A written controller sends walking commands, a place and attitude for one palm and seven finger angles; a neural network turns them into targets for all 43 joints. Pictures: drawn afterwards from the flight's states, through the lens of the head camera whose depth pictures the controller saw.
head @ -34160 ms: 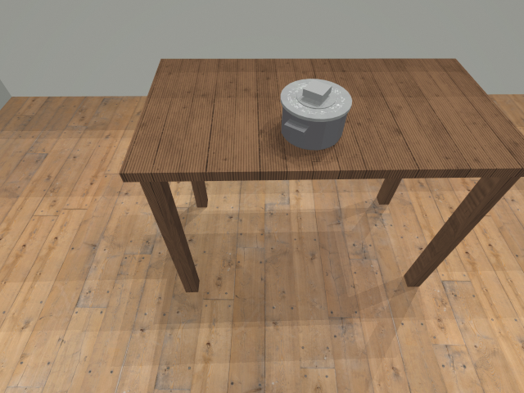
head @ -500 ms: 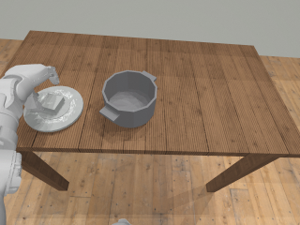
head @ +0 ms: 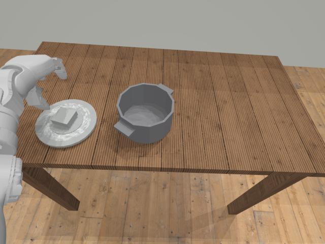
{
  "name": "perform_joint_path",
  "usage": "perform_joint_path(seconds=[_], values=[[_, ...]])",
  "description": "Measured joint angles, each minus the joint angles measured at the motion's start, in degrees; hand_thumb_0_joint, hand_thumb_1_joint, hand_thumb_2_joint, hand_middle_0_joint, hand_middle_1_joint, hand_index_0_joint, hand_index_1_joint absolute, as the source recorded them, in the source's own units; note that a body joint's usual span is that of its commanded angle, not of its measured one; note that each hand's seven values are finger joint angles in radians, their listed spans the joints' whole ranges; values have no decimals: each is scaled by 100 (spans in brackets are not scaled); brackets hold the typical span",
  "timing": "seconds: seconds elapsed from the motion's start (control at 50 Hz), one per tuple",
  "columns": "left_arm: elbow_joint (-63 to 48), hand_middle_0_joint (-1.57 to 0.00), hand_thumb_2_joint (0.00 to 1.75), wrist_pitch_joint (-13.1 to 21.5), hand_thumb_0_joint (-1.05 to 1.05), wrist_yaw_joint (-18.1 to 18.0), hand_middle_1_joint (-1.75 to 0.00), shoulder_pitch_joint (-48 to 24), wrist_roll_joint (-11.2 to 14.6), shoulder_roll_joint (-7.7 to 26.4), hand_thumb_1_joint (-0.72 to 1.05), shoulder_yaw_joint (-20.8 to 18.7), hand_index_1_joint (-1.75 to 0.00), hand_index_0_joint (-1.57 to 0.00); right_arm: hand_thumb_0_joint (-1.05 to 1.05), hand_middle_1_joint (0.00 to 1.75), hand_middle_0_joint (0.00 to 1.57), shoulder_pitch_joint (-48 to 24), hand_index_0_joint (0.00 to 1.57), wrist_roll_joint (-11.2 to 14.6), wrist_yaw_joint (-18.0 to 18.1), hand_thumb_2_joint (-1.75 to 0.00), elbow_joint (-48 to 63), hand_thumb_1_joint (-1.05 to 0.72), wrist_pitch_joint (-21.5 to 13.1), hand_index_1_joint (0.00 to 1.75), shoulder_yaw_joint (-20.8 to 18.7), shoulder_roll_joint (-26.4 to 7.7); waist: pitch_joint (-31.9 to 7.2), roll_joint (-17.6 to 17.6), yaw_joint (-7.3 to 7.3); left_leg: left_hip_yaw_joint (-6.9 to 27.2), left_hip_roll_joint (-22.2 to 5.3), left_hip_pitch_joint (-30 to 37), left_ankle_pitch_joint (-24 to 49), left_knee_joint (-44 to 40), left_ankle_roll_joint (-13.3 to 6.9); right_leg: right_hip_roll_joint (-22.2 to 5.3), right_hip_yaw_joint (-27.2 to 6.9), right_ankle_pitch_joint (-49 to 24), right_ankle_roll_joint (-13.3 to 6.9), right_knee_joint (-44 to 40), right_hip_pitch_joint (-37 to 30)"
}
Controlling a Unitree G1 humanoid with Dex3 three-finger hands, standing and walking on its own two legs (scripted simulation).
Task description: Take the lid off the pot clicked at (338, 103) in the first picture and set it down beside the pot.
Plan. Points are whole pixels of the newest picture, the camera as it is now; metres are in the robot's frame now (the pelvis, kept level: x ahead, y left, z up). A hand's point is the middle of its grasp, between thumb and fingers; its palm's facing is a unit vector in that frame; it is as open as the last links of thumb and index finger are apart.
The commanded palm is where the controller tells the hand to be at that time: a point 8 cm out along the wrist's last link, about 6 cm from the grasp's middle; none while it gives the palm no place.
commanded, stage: raise the empty hand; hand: left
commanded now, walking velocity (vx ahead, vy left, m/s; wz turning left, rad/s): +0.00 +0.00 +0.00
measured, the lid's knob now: (64, 117) +0.46 +0.28 +0.00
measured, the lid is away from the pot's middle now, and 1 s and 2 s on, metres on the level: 0.23 0.23 0.23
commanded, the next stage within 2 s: draw the hand back to the body in 0.46 s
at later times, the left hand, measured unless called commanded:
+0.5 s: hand (30, 76) +0.45 +0.30 +0.15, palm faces -0.35 -0.07 -0.93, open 11.0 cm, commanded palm +0.46 +0.28 +0.21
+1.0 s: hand (30, 92) +0.41 +0.29 +0.15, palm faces -0.30 -0.07 -0.95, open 11.0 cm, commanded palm +0.39 +0.28 +0.21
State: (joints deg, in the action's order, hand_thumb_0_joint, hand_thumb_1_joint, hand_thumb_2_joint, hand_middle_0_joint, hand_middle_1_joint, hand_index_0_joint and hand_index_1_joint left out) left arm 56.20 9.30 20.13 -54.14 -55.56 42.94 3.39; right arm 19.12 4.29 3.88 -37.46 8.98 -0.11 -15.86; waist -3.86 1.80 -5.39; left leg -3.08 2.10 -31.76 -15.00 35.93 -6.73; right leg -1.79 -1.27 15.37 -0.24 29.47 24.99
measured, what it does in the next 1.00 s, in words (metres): stands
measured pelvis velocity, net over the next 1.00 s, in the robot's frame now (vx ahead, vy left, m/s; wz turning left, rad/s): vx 0.00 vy -0.01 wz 0.02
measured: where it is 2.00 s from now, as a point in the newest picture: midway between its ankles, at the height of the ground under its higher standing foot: outside the picture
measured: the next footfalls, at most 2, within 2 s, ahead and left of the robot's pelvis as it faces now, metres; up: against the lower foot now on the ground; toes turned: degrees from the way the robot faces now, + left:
none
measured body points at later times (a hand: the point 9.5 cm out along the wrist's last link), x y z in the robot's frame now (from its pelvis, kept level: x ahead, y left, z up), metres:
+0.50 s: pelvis +0.00 +0.00 +0.01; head +0.05 +0.01 +0.45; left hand +0.47 +0.30 +0.21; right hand +0.06 -0.28 -0.11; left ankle +0.03 +0.04 -0.73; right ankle -0.01 -0.19 -0.72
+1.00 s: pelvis +0.00 -0.01 +0.01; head +0.04 -0.01 +0.46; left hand +0.42 +0.29 +0.20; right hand +0.11 -0.27 -0.10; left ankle +0.03 +0.04 -0.73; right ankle -0.01 -0.19 -0.72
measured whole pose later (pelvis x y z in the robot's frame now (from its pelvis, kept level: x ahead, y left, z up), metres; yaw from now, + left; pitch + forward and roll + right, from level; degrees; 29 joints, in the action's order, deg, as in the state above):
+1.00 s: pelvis +0.00 -0.01 +0.01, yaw +1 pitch +7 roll -2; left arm 40.3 6.7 24.4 -43.2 -50.7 43.4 0.4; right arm 14.4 4.9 1.5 -33.9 11.6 0.6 -15.5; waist -2.3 2.4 -3.3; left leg -2.2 2.8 -23.8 -11.7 28.8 -5.8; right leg -2.4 -0.5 13.0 0.9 23.7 17.4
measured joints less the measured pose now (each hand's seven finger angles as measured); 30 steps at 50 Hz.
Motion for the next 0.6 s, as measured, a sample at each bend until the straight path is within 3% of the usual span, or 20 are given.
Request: perform_joint_path(seconds=[0.4,0.5,0.6], values=[[-135,-39,71,-139,0,394,-81,-408,98,120,-3,105,-82,-39,1,30,20,-118,21,3,-24,-90,23,-90,-19,30,26,-16,65,-32,63,52,68,341,168,-370,8,-57,49,-138,25,-351,-352],[103,-38,71,-293,0,461,-81,-607,121,80,-3,321,-82,-38,1,30,20,-132,21,33,-82,-90,2,-90,14,30,19,-41,52,-33,89,55,74,336,176,-379,16,-62,51,-125,23,-334,-337],[-137,-39,71,-230,0,540,-81,-434,52,71,-3,273,-82,-38,1,30,20,-160,21,4,-68,-90,34,-90,54,30,15,-32,101,-37,66,56,70,345,192,-400,23,-57,47,-146,53,-347,-341]])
